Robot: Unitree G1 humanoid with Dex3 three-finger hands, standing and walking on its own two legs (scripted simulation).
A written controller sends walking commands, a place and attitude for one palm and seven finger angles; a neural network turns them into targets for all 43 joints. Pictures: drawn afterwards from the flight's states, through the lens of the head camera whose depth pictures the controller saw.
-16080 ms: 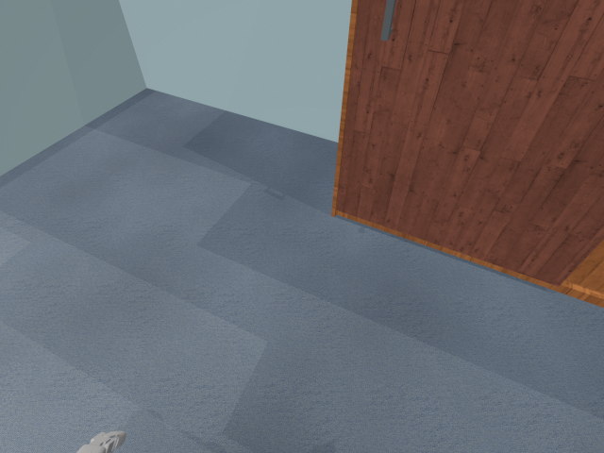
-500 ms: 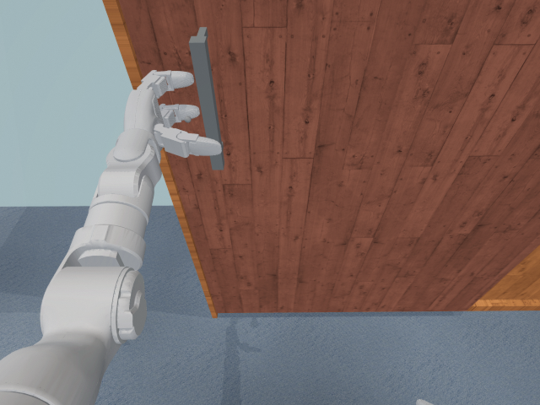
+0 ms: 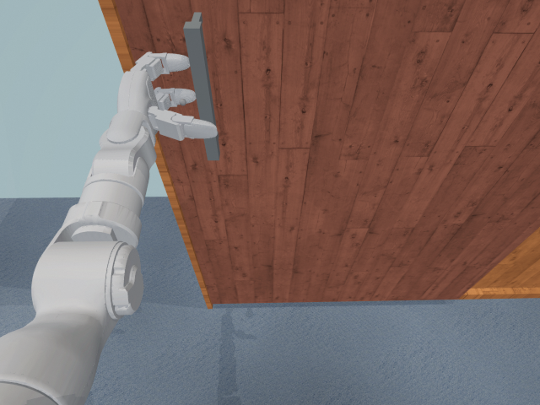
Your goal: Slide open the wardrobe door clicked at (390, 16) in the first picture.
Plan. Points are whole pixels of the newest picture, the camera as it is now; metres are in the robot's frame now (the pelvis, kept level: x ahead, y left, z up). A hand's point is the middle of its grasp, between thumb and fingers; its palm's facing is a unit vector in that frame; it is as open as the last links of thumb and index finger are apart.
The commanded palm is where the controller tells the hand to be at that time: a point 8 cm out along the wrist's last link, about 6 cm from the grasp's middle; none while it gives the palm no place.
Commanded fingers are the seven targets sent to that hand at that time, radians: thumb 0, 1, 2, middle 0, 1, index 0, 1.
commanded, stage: slide the fingers in behind the handle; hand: left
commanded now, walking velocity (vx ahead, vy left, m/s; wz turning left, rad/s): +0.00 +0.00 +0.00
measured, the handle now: (206, 94) +0.54 +0.08 +0.19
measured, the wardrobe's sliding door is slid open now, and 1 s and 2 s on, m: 0.00 0.00 0.00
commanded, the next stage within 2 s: grip the handle and tug to test in 1.80 s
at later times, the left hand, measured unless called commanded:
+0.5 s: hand (188, 110) +0.48 +0.10 +0.19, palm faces -0.01 -1.00 +0.00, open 14.0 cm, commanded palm +0.46 +0.15 +0.19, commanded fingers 0.00 -0.50 0.30 -0.30 -1.20 -0.30 -1.20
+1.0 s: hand (202, 109) +0.48 +0.08 +0.19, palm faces +0.00 -1.00 +0.02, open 14.0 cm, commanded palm +0.46 +0.14 +0.19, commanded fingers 0.00 -0.50 0.30 -0.30 -1.20 -0.30 -1.20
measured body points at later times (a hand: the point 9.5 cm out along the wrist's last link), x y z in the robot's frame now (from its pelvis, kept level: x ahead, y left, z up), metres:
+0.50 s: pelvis +0.00 +0.01 +0.00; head +0.02 +0.00 +0.45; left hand +0.48 +0.16 +0.20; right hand +0.04 -0.26 -0.12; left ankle +0.03 +0.11 -0.73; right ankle -0.03 -0.10 -0.73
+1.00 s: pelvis +0.00 +0.00 +0.00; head +0.03 -0.01 +0.45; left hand +0.48 +0.14 +0.20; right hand +0.07 -0.26 -0.12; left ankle +0.03 +0.11 -0.73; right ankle -0.03 -0.10 -0.73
